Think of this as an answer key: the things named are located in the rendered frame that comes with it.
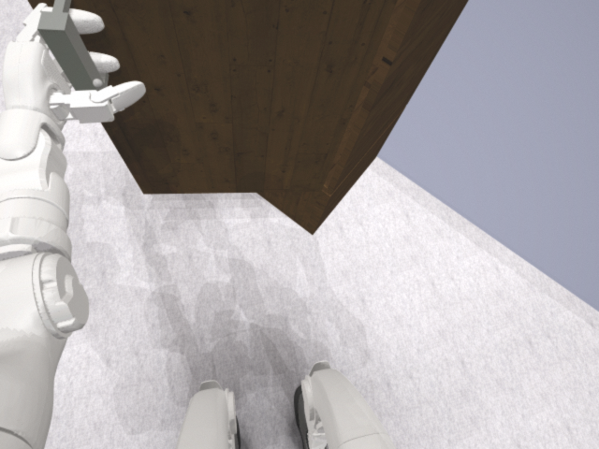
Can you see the robot left forearm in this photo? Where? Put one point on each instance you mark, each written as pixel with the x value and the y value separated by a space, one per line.
pixel 34 198

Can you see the handle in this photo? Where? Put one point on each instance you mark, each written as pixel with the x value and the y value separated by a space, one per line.
pixel 63 39

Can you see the robot left hand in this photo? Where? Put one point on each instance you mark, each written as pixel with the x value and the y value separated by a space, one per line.
pixel 31 78

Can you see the cupboard door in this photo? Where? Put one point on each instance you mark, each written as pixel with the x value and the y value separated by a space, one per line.
pixel 242 96

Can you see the robot right foot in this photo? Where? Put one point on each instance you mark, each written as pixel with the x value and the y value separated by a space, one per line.
pixel 300 417

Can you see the robot right shin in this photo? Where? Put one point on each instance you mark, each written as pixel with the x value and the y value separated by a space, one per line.
pixel 316 434

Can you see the robot left upper arm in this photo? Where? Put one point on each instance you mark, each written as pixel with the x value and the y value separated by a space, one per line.
pixel 41 303

